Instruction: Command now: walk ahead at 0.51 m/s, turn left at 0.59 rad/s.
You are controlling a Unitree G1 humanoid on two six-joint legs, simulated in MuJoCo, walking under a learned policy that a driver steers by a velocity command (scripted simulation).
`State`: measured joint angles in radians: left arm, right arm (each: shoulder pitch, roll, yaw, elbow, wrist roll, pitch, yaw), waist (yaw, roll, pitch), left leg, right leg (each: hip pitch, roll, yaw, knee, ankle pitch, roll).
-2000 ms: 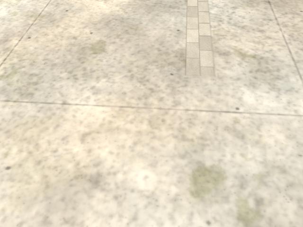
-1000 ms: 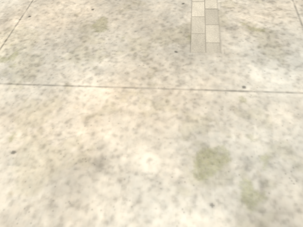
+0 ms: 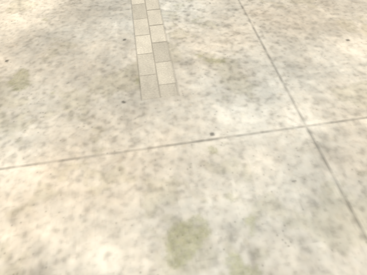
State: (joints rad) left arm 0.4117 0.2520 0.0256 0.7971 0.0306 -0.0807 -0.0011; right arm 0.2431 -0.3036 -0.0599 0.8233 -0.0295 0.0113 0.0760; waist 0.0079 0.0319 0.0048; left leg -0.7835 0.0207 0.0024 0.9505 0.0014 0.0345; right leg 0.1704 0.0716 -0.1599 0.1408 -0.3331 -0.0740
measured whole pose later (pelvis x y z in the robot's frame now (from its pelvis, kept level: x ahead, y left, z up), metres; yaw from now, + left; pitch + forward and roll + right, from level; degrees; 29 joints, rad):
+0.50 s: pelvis +0.23 +0.00 +0.00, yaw +24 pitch +1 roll +0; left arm 0.14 0.28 0.00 0.68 0.03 0.03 0.03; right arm 0.25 -0.32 -0.07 0.74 -0.01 0.02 -0.01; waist -0.03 -0.04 0.08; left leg -0.26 -0.22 -0.17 0.42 -0.14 0.13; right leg -0.66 -0.09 0.10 0.96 -0.20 0.07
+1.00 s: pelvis +0.43 -0.01 +0.01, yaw +4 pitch +4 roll +2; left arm 0.54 0.28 0.06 0.84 0.00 -0.04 -0.02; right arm 0.09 -0.32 -0.01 0.69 -0.05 -0.04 0.04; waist 0.09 0.03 -0.03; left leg -0.62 0.03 -0.08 0.80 -0.17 -0.05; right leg -0.03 0.11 0.27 0.28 -0.28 -0.12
